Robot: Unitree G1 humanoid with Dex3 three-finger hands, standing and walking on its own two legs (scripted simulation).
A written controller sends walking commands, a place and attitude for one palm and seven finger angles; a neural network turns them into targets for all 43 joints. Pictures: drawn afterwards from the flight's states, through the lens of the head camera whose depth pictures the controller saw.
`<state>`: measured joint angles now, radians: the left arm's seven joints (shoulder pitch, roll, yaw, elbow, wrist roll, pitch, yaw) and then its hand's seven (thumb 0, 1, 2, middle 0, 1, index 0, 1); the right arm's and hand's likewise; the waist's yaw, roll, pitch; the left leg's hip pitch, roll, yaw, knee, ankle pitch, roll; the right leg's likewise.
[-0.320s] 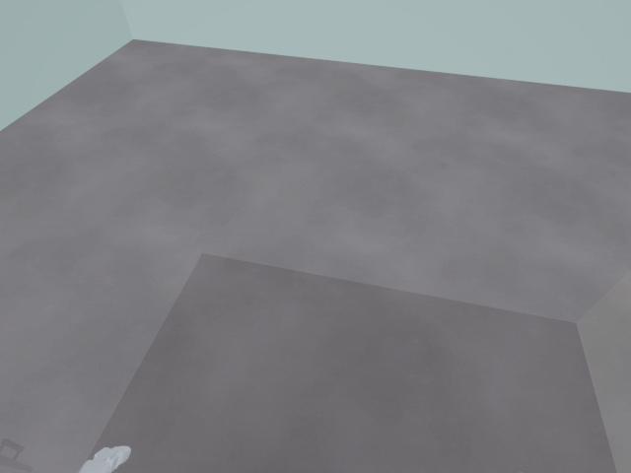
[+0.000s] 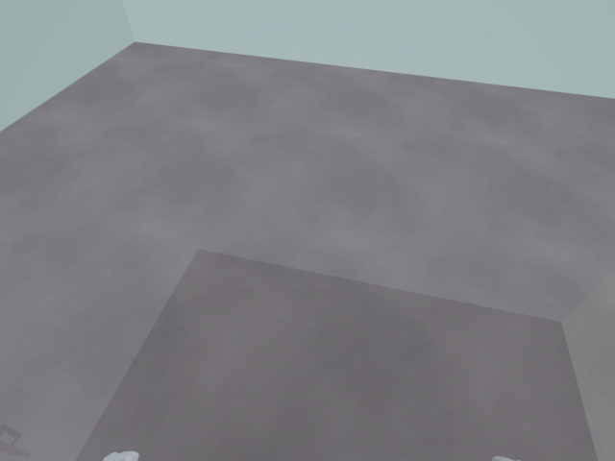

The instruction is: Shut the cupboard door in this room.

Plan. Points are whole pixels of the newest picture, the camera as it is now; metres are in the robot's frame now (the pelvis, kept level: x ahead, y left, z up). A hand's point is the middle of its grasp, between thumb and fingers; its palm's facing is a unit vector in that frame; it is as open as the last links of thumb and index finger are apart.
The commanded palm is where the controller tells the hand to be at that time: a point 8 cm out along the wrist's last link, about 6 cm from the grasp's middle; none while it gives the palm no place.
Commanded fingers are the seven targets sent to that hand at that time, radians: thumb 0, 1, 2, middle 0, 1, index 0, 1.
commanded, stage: stand and wait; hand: left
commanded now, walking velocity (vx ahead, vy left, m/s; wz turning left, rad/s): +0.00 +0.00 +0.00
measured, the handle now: out of the picture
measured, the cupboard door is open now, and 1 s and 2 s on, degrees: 93 93 93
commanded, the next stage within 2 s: turn or walk to find it in 0.58 s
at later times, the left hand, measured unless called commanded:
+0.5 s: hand out of the picture +0.05 +0.24 -0.15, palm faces -0.03 -0.94 -0.34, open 7.4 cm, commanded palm none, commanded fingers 0.00 0.90 0.90 -0.20 -0.30 -0.20 -0.30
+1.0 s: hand out of the picture +0.01 +0.22 -0.19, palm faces +0.10 -0.97 -0.22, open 7.4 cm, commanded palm none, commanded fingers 0.00 0.90 0.90 -0.20 -0.30 -0.20 -0.30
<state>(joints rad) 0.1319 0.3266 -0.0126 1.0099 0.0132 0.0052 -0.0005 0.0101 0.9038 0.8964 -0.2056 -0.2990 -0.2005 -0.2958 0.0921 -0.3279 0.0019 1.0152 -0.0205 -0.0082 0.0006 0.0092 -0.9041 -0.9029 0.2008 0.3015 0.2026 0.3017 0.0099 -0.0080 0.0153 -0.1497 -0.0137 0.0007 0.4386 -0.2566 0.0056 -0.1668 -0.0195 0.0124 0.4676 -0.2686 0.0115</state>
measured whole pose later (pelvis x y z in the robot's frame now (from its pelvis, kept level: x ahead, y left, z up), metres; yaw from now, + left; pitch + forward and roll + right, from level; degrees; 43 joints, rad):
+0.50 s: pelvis -0.02 -0.01 +0.00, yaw +0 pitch -2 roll +0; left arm 0.14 0.34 -0.01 1.09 0.01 0.00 0.00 0.01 0.90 0.90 -0.20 -0.30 -0.20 -0.30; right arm 0.14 -0.35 0.00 1.11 -0.02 0.00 0.00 0.01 -0.91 -0.90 0.20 0.30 0.20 0.30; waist 0.00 0.00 0.03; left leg -0.14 0.00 0.00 0.38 -0.20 -0.01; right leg -0.16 0.00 0.01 0.40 -0.20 0.00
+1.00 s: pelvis -0.03 +0.02 -0.01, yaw +7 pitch -1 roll +0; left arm 0.19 0.25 0.01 0.98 0.02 0.05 0.02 0.01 0.90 0.90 -0.20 -0.30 -0.20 -0.30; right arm 0.21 -0.22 -0.02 1.03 -0.02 0.04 0.02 0.01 -0.91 -0.90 0.20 0.30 0.20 0.30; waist -0.01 -0.05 0.07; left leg -0.31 -0.03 0.01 0.63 -0.29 0.03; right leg -0.28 -0.09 -0.08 0.63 -0.32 0.03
